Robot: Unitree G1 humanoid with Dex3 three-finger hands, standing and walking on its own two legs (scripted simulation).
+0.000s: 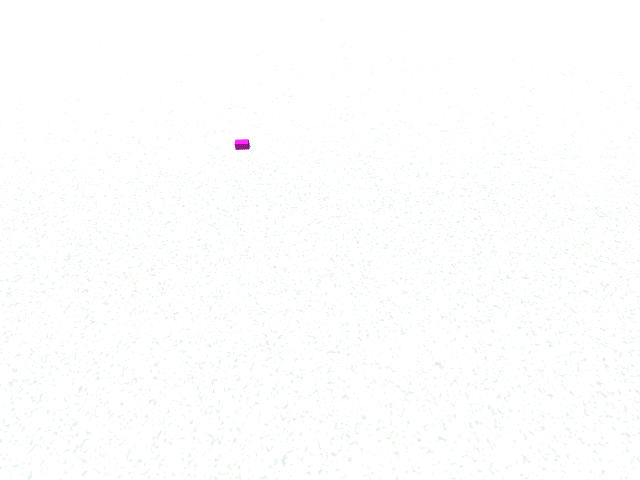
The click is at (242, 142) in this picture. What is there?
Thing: small brick
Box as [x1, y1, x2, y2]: [235, 139, 249, 149]
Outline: 235,139 236,149 248,149 248,139
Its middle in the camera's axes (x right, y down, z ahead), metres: -0.41 -0.52 +2.06
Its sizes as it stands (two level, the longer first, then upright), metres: 0.070 0.041 0.035
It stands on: the floor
